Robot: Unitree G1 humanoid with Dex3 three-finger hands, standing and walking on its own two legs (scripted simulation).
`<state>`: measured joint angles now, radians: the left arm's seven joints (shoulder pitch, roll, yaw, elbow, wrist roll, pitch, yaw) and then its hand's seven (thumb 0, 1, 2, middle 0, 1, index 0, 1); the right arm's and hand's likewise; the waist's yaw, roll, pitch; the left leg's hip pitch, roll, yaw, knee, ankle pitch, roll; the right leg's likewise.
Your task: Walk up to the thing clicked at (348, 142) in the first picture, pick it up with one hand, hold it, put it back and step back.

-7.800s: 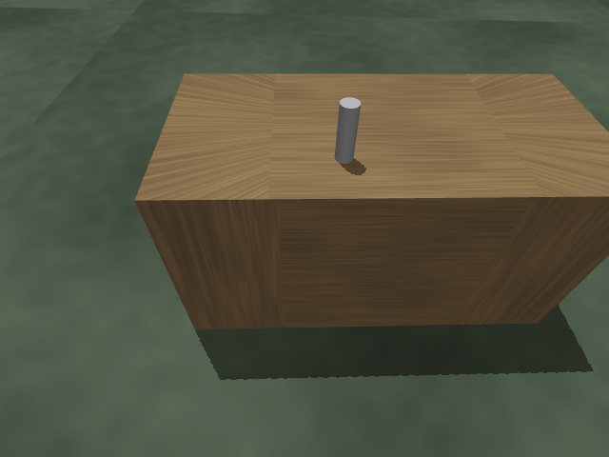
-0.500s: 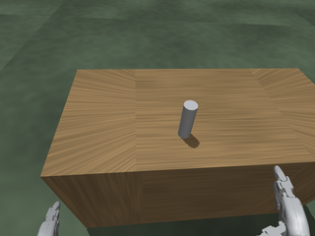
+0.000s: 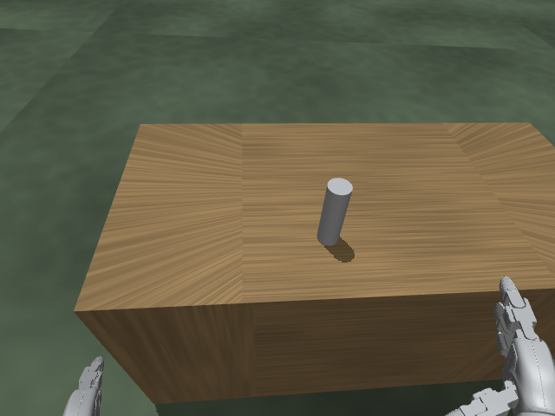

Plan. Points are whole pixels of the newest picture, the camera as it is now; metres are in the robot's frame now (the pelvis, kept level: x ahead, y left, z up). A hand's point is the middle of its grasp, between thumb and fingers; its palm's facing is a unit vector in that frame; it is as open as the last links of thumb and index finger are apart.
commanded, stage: go down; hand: right
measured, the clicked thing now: (333, 213) +0.51 -0.12 -0.04
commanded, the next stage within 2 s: none
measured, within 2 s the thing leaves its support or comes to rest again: neither
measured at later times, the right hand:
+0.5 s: hand (468, 268) +0.31 -0.27 +0.07, palm faces +0.04 +1.00 -0.02, open 17.7 cm
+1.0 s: hand (464, 233) +0.37 -0.29 +0.07, palm faces +0.02 +1.00 +0.02, open 17.7 cm
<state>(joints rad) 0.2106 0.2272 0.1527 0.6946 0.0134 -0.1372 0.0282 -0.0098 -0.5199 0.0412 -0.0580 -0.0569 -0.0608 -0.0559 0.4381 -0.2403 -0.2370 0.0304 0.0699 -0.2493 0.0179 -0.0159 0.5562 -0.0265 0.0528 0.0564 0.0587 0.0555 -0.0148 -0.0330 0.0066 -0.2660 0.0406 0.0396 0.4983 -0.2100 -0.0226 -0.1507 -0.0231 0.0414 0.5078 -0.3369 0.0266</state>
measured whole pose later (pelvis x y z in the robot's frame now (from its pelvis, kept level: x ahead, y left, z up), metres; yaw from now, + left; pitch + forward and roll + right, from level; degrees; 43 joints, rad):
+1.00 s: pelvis +0.00 -0.01 -0.02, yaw +1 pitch +8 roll +1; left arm 0.23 0.25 -0.01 0.62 -0.03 -0.19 0.13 -0.01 -0.53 0.05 -0.05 -0.05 -0.05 -0.05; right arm -0.44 -0.56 -0.47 0.91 0.29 -0.29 0.52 -0.02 0.59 -0.01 0.06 0.05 0.05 0.05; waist 0.07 0.01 -0.07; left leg -0.53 0.03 0.03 0.62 -0.24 -0.03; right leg -0.43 -0.03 0.04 0.70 -0.41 0.02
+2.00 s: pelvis -0.02 -0.01 -0.04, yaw +1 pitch +14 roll +2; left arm 0.28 0.27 -0.07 0.43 -0.01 -0.21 0.10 -0.01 -0.56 0.07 -0.06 -0.05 -0.05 -0.06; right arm -0.69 -0.76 -0.52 1.14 0.21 -0.26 0.59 -0.02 0.59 -0.04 0.05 0.05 0.05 0.05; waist 0.14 0.03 -0.11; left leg -0.76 0.02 0.04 0.80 -0.29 -0.03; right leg -0.68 -0.04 0.05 0.91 -0.48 0.02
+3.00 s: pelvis -0.01 -0.01 -0.05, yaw +1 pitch +15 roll +2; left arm 0.32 0.28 -0.06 0.38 -0.01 -0.20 0.09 -0.01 -0.55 0.06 -0.06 -0.05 -0.05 -0.05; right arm -0.65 -0.74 -0.55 1.11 0.21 -0.27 0.60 -0.02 0.59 -0.03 0.06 0.05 0.06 0.05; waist 0.14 0.02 -0.11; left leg -0.79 0.02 0.04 0.84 -0.31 -0.02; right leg -0.70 -0.04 0.06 0.94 -0.50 0.03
